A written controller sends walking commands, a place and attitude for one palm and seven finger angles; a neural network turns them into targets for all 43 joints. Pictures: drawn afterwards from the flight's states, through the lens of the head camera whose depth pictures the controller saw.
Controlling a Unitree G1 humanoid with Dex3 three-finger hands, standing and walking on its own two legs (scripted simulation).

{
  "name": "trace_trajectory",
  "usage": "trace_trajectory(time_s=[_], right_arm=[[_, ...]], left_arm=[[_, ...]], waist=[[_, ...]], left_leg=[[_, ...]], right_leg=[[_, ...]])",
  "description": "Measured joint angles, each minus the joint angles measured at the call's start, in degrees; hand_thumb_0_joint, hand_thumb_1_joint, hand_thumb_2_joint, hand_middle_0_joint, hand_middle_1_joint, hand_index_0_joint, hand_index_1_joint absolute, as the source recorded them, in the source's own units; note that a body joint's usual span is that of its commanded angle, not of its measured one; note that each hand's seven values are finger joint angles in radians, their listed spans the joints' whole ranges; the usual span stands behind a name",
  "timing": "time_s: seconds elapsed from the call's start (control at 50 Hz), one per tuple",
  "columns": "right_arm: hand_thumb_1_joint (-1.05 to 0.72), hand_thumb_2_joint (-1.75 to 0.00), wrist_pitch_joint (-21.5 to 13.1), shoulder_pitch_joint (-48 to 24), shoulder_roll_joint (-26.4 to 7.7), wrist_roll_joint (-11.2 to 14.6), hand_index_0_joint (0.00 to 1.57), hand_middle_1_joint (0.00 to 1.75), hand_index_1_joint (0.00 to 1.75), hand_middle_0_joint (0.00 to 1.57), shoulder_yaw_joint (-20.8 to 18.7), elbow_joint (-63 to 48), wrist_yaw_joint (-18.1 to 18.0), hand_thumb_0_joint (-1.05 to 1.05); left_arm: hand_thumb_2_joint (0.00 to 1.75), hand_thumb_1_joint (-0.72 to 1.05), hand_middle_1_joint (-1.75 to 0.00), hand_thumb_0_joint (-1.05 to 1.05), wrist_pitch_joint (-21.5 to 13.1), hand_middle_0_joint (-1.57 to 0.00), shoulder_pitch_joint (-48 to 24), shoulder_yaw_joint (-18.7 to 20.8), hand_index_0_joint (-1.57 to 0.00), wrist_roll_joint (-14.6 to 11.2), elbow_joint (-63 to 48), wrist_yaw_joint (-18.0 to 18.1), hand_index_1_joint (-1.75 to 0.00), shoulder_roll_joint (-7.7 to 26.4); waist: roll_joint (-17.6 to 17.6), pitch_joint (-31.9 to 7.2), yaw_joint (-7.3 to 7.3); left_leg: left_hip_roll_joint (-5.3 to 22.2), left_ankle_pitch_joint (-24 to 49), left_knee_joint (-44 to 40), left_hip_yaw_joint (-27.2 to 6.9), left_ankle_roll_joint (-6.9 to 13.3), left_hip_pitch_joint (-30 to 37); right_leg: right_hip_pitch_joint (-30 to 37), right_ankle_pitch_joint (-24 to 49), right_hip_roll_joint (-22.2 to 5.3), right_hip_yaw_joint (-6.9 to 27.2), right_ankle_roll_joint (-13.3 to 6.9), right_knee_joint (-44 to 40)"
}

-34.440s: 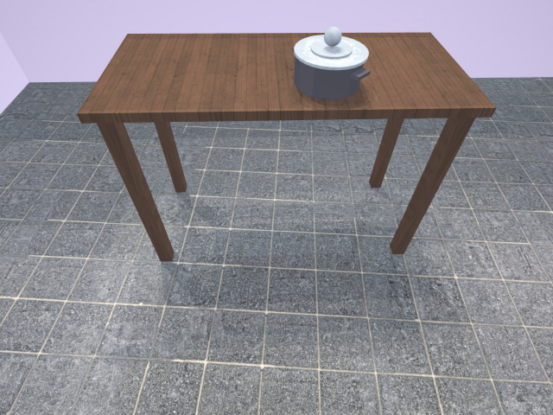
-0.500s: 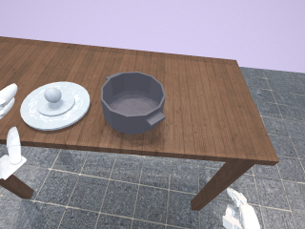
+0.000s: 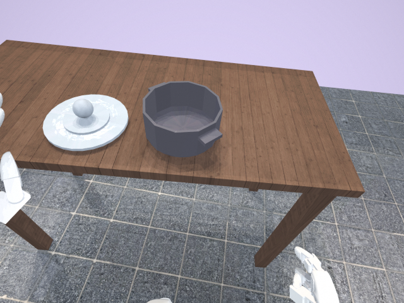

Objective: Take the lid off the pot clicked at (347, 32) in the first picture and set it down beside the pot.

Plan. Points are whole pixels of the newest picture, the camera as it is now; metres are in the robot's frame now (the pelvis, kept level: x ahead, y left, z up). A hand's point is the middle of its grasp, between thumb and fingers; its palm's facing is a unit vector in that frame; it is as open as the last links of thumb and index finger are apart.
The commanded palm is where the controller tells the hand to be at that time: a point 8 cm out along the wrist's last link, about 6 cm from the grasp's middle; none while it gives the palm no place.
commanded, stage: step back with the hand held close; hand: left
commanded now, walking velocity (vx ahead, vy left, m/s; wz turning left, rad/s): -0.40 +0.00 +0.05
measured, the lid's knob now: (83, 108) +0.52 +0.34 +0.05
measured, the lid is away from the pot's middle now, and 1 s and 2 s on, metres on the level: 0.25 0.25 0.25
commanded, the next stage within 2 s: stop stepping back and stand still in 0.44 s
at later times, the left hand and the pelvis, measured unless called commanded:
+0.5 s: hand out of the picture +0.10 +0.23 +0.21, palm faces +0.40 -0.84 -0.36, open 7.4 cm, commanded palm +0.03 +0.28 +0.22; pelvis -0.10 +0.00 +0.00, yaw +0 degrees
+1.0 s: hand out of the picture -0.03 +0.24 +0.20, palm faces +0.35 -0.84 -0.42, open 7.4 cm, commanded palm -0.09 +0.29 +0.22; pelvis -0.21 +0.01 +0.00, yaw +1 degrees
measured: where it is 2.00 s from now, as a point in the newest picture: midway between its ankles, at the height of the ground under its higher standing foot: outside the picture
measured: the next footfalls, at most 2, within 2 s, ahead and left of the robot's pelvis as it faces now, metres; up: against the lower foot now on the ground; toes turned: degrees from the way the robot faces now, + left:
right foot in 0.56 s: -0.08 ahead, -0.15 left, +0.00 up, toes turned -3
left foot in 0.74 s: -0.04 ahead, +0.10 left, +0.00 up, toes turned -2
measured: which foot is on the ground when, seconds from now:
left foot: down 0.00-0.60, up 0.62-0.72, down 0.74-0.92, up 0.94-1.00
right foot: down 0.00-0.34, up 0.36-0.54, down 0.56-0.74, up 0.76-0.90, down 0.92-1.00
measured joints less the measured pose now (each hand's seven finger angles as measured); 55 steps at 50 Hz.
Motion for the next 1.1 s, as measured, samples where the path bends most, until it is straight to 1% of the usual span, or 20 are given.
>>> trace_trajectory(time_s=[0.14,0.26,0.32,0.34,0.42,0.46,0.54,0.56,0.58,0.62,0.68,0.74,0.84,0.9,0.92,0.94,0.98,1.02,1.06,1.1], right_arm=[[-0.9,-0.9,1.4,-2.4,0.9,0.2,0.21,0.3,0.3,0.21,0.3,-2.2,1.3,0.01],[-0.91,-0.9,3.7,-0.5,0.2,0.3,0.21,0.3,0.3,0.21,-1.3,-0.2,0.9,0.01],[-0.91,-0.9,4.0,0.8,-1.1,0.2,0.2,0.3,0.3,0.21,-1.5,0.2,0.3,0.01],[-0.91,-0.9,3.7,0.8,-1.4,0.2,0.2,0.3,0.3,0.21,-1.7,0.2,0.1,0.01],[-0.91,-0.9,1.3,-0.2,0.3,-0.4,0.2,0.3,0.3,0.2,-2.2,1.5,0.2,0.01],[-0.91,-0.9,0.1,-0.2,1.5,-0.6,0.2,0.3,0.3,0.2,-2.1,1.9,0.9,0.01],[-0.91,-0.9,-0.8,0.2,2.5,-0.8,0.2,0.3,0.3,0.21,-1.0,1.7,2.0,0.01],[-0.91,-0.9,-1.3,0.4,1.8,-1.0,0.2,0.3,0.3,0.21,-0.9,2.1,2.3,0.01],[-0.9,-0.9,-0.7,0.2,1.1,-0.6,0.2,0.3,0.3,0.21,-1.0,2.1,2.5,0.01],[-0.9,-0.9,0.6,-1.1,0.4,-0.1,0.21,0.3,0.3,0.21,-0.9,2.8,1.9,0.01],[-0.9,-0.9,2.7,0.4,0.9,0.8,0.21,0.3,0.3,0.21,-1.0,1.9,1.2,0.01],[-0.91,-0.9,2.9,3.6,-0.9,0.9,0.21,0.3,0.3,0.21,-0.9,-0.9,-0.3,0.01],[-0.91,-0.9,1.0,3.6,0.3,0.9,0.2,0.3,0.3,0.2,-1.2,1.1,-0.5,0.01],[-0.91,-0.9,1.3,4.6,1.0,0.6,0.2,0.3,0.3,0.2,-0.4,1.1,0.5,0.01],[-0.91,-0.9,1.5,4.9,1.1,0.5,0.2,0.3,0.3,0.2,-0.1,0.3,0.8,0.01],[-0.91,-0.9,1.7,4.6,0.7,0.4,0.2,0.3,0.3,0.2,0.0,0.0,1.0,0.01],[-0.91,-0.9,2.5,4.1,-0.4,0.5,0.2,0.3,0.3,0.21,-0.2,1.2,1.3,0.01],[-0.9,-0.9,3.5,4.7,-0.5,0.6,0.2,0.3,0.3,0.21,-0.4,2.6,1.3,0.01],[-0.91,-0.9,4.0,5.4,-0.3,0.5,0.21,0.3,0.3,0.21,-0.4,2.9,0.8,0.01],[-0.91,-0.9,3.2,5.7,-0.3,0.6,0.21,0.3,0.3,0.21,-0.5,2.8,-0.3,0.01]], left_arm=[[0.9,0.88,-0.3,0.01,0.2,-0.21,2.0,-0.9,-0.21,-0.4,-1.8,-1.6,-0.3,1.4],[0.9,0.88,-0.3,0.01,-0.3,-0.21,3.8,-1.8,-0.21,-0.3,-3.4,-1.0,-0.3,1.9],[0.9,0.88,-0.3,0.01,-0.4,-0.21,2.9,-1.8,-0.21,-0.3,-3.2,-0.3,-0.3,1.2],[0.9,0.88,-0.3,0.01,-0.5,-0.21,2.0,-1.5,-0.21,-0.3,-3.0,0.0,-0.3,1.2],[0.9,0.88,-0.3,0.01,-0.2,-0.21,0.3,0.4,-0.21,-0.8,-1.1,0.6,-0.3,0.8],[0.9,0.88,-0.3,0.01,0.6,-0.21,0.3,0.7,-0.21,-1.3,-1.0,0.7,-0.3,0.3],[0.9,0.89,-0.3,0.01,1.6,-0.21,1.4,-0.1,-0.21,-1.5,-2.2,0.4,-0.3,0.0],[0.9,0.89,-0.3,0.01,1.0,-0.2,0.0,-1.9,-0.2,0.1,0.5,-0.7,-0.3,0.5],[0.9,0.89,-0.3,0.01,2.7,-0.2,-1.5,-3.5,-0.2,0.4,2.1,-2.0,-0.3,0.4],[0.9,0.89,-0.3,0.01,3.6,-0.2,-1.6,-5.2,-0.21,0.1,2.7,-3.1,-0.3,-0.4],[0.9,0.88,-0.3,0.01,4.0,-0.21,4.8,-4.8,-0.21,-0.5,-1.7,-2.8,-0.3,0.3],[0.9,0.88,-0.3,0.01,3.1,-0.21,7.9,-3.7,-0.21,-0.8,-5.6,-1.3,-0.3,1.0],[0.9,0.88,-0.3,0.01,1.8,-0.21,-0.4,-0.3,-0.21,-0.4,1.0,0.2,-0.3,2.0],[0.9,0.88,-0.3,0.01,2.5,-0.21,-0.3,0.7,-0.21,-0.6,4.9,-0.1,-0.3,2.0],[0.9,0.88,-0.3,0.01,2.8,-0.21,0.6,0.9,-0.21,-0.4,4.8,-0.4,-0.3,2.6],[0.9,0.89,-0.3,0.01,2.8,-0.21,1.0,0.5,-0.21,-0.2,4.4,-1.0,-0.3,2.4],[0.9,0.89,-0.3,0.01,3.3,-0.2,1.1,-2.2,-0.21,0.2,3.2,-2.7,-0.3,1.6],[0.9,0.89,-0.3,0.01,3.0,-0.21,2.7,-3.9,-0.21,0.0,1.8,-3.7,-0.3,1.1],[0.9,0.88,-0.3,0.01,2.5,-0.21,4.3,-4.2,-0.21,0.0,0.9,-3.8,-0.3,0.4],[0.9,0.88,-0.3,0.01,2.5,-0.21,3.8,-4.0,-0.21,0.3,0.6,-3.1,-0.3,0.0]], waist=[[0.1,1.7,-1.15],[-2.0,-0.6,-1.65],[-2.2,-2.1,-2.21],[-2.1,-1.8,-2.6],[-2.6,-0.1,-1.96],[-2.0,-0.1,-1.92],[-0.2,-0.9,-1.23],[0.8,-1.7,-1.09],[1.6,-1.7,-0.73],[3.2,-0.3,-1.7],[0.0,-1.3,-2.63],[0.3,-4.1,-3.3],[-1.1,-3.3,-2.77],[-0.6,-5.1,-3.54],[-1.3,-5.5,-3.46],[-1.1,-5.0,-2.97],[0.1,-4.2,-2.61],[-1.2,-5.9,-1.16],[-2.8,-7.7,-0.19],[-4.1,-8.3,0.24]], left_leg=[[1.1,2.4,0.2,-0.7,-1.0,-1.8],[-0.9,-9.4,9.9,-3.0,-2.8,-3.7],[0.3,-8.3,2.5,-4.1,-2.1,0.9],[0.5,-3.0,1.2,-4.0,-1.8,0.3],[1.0,0.5,1.3,-2.5,-2.2,-1.0],[1.8,2.2,-0.9,-2.4,-2.3,-0.9],[3.6,5.4,-3.5,-1.5,-2.9,-1.8],[3.5,5.6,-1.7,-2.2,-3.0,-3.9],[3.6,3.6,0.2,-2.8,-3.4,-5.0],[3.2,-2.2,6.0,-4.6,-3.6,-6.9],[0.0,-7.6,15.1,-4.2,-3.4,-6.1],[0.6,-8.4,3.7,-5.2,-2.2,-0.2],[-0.5,2.9,-0.1,-4.5,-1.6,-0.6],[-0.7,2.4,-3.5,-4.2,-1.9,-0.8],[-1.3,-0.6,-2.3,-3.5,-2.1,-2.1],[-1.2,-3.8,2.1,-3.2,-2.1,-4.1],[-1.5,-5.6,17.0,-3.9,-2.3,-7.9],[-2.2,-5.7,27.1,-3.2,-2.5,-8.9],[-1.6,-6.2,26.8,-2.2,-2.2,-6.5],[-0.4,-8.2,16.5,-1.3,-1.4,-1.0]], right_leg=[[-2.3,2.2,0.9,-0.9,-1.2,1.2],[-2.9,3.6,-0.9,-1.8,-1.6,0.4],[-4.5,4.5,-1.5,-2.3,-0.9,0.6],[-5.4,4.2,-1.7,-2.5,-0.9,1.6],[-10.3,-8.8,1.7,2.3,-1.8,18.7],[-9.7,-11.1,3.2,2.7,-1.8,21.5],[-2.1,-6.8,2.8,1.3,-1.9,7.8],[-0.1,-0.8,1.8,0.5,-2.0,3.6],[1.9,-1.4,1.3,-0.2,-1.0,0.5],[1.5,-2.8,1.9,-0.9,-0.4,1.9],[0.6,-1.9,0.3,1.1,-0.4,3.8],[-1.6,-2.7,0.2,0.5,-0.5,5.4],[-4.5,-10.9,3.0,2.3,-2.1,19.0],[1.9,-11.8,3.9,0.0,-3.5,8.6],[4.8,-10.6,3.3,0.0,-4.2,2.4],[5.2,-4.9,3.2,-0.2,-4.7,-0.5],[4.7,-2.1,3.6,-1.7,-4.7,0.4],[3.9,-2.3,3.1,-1.2,-4.6,0.3],[3.1,-1.7,2.4,-0.2,-4.5,-1.1],[2.1,-1.2,1.4,-0.1,-4.2,-1.7]])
